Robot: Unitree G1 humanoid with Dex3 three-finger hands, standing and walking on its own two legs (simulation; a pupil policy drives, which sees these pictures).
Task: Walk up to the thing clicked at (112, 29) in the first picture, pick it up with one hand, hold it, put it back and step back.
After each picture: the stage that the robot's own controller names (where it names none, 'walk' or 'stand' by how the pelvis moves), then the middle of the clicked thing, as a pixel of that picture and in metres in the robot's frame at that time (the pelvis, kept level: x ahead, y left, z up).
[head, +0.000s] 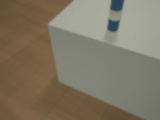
stand; (115, 10) +0.84 -0.16 +0.01
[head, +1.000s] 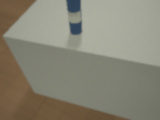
walk; (74, 11) +0.74 +0.11 +0.04
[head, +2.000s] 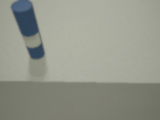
stand; (30, 33) +0.53 +0.23 +0.05
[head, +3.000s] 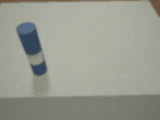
stand; (34, 51) +0.51 +0.23 +0.01
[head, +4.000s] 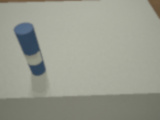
stand; (32, 52) +0.51 +0.24 +0.01
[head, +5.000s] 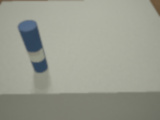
stand; (35, 49) +0.52 +0.23 +0.01
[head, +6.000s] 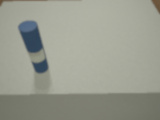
stand; (35, 49) +0.52 +0.23 +0.01
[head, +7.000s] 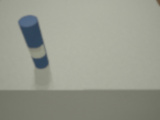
rise first; (35, 45) +0.53 +0.22 +0.01
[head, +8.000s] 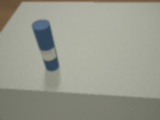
rise first; (47, 48) +0.53 +0.21 +0.01
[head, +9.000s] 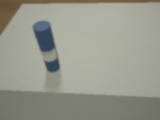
go down; (48, 49) +0.53 +0.21 +0.01
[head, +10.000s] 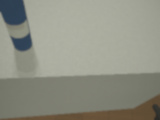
go down; (16, 20) +0.53 +0.20 +0.06
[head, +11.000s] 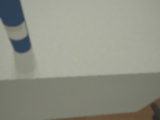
approach; (14, 22) +0.53 +0.20 +0.08
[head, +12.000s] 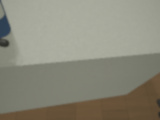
close in; out of the picture +0.55 +0.22 +0.11
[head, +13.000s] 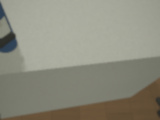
lift; out of the picture +0.51 +0.21 +0.10
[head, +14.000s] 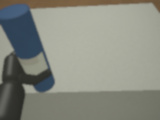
lift; (31, 54) +0.33 +0.16 +0.21
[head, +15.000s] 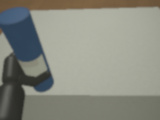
hold; (31, 56) +0.32 +0.16 +0.20
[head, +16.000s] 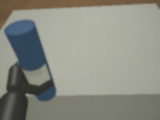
hold; (35, 66) +0.32 +0.16 +0.17
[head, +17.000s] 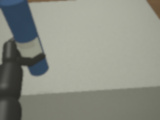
crouch; (28, 40) +0.42 +0.17 +0.17
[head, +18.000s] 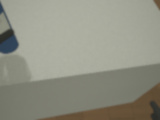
lower; out of the picture +0.52 +0.21 +0.13
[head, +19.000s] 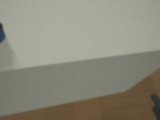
lower; out of the picture +0.53 +0.22 +0.12
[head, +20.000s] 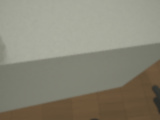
lower; out of the picture +0.54 +0.22 +0.12
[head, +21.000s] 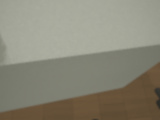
lower; out of the picture +0.54 +0.23 +0.12
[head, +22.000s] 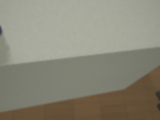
rest; out of the picture +0.54 +0.22 +0.12
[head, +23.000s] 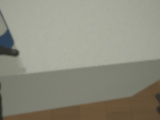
withdraw; out of the picture +0.50 +0.21 +0.10
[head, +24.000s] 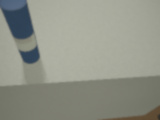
sink last; (23, 34) +0.49 +0.20 +0.07
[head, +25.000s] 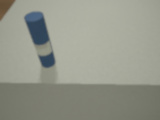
stand; (42, 42) +0.53 +0.22 +0.07
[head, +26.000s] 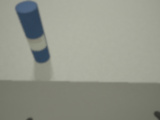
stand; (35, 36) +0.51 +0.21 +0.08
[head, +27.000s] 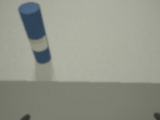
stand; (37, 36) +0.52 +0.20 +0.08
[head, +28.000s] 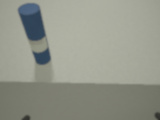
stand; (37, 37) +0.51 +0.20 +0.08
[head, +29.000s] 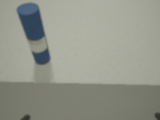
stand; (36, 37) +0.51 +0.21 +0.08
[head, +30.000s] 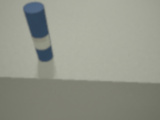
stand; (40, 35) +0.53 +0.20 +0.06
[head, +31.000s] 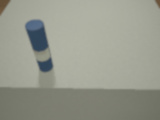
stand; (41, 48) +0.53 +0.21 +0.01
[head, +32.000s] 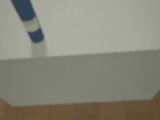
walk; (29, 18) +0.63 +0.27 +0.03
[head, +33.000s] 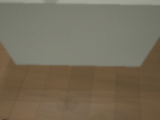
walk; out of the picture +0.95 +0.21 +0.05
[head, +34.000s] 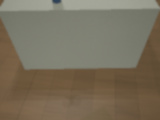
stand; out of the picture +1.13 +0.23 +0.02
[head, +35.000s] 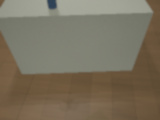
stand; out of the picture +1.12 +0.25 +0.01
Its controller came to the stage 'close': yes
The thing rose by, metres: 0.20
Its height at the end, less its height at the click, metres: +0.00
